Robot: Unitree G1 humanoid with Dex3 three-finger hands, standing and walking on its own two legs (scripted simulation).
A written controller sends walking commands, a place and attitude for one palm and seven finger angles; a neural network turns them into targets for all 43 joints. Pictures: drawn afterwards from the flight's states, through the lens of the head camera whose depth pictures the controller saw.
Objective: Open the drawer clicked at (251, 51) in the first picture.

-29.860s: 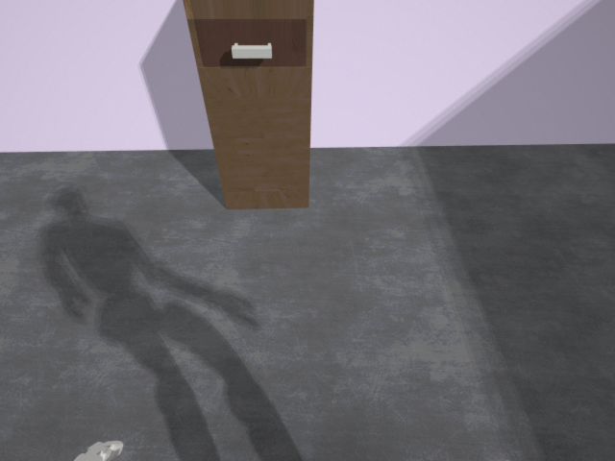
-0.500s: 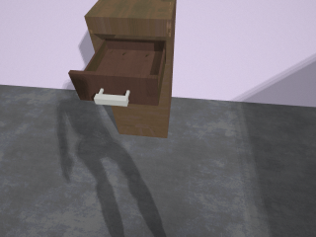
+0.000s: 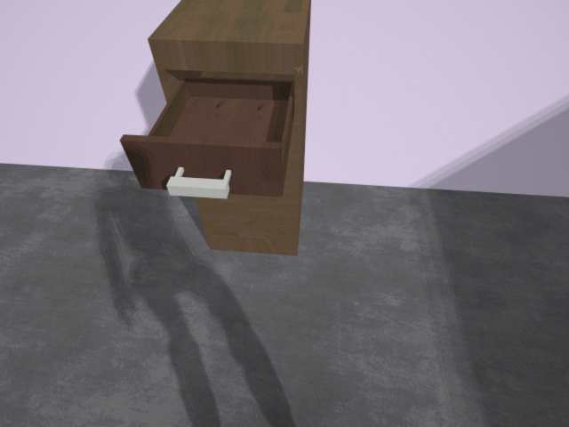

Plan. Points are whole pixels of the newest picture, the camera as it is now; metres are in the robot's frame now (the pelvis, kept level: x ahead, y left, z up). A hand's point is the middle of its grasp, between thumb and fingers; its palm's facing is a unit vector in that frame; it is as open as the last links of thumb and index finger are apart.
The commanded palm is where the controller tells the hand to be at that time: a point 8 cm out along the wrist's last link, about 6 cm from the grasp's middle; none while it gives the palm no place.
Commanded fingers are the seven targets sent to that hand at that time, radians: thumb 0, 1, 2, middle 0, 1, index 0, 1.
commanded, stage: look to check the result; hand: left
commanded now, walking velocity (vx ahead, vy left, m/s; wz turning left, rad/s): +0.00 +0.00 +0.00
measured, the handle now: (201, 180) +0.58 +0.21 -0.03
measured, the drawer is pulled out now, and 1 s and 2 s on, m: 0.30 0.30 0.30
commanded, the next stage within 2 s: stand and wait in 0.56 s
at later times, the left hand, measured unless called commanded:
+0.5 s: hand out of the picture +0.02 +0.17 -0.17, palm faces +0.04 -0.98 -0.20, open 7.3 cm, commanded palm none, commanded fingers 0.00 0.90 0.90 -0.20 -0.30 -0.20 -0.30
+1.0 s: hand out of the picture +0.05 +0.17 -0.17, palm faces +0.03 -0.98 -0.21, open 7.3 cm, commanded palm none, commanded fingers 0.00 0.90 0.90 -0.20 -0.30 -0.20 -0.30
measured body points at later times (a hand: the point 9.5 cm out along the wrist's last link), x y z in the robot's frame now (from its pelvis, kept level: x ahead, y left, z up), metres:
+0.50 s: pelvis +0.02 +0.00 +0.00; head +0.04 -0.01 +0.45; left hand +0.02 +0.22 -0.15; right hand -0.01 -0.20 -0.17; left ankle +0.01 +0.12 -0.74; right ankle +0.06 -0.09 -0.74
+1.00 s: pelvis +0.04 +0.00 +0.00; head +0.07 -0.02 +0.45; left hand +0.05 +0.22 -0.15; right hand +0.02 -0.21 -0.16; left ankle +0.01 +0.12 -0.74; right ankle +0.06 -0.09 -0.74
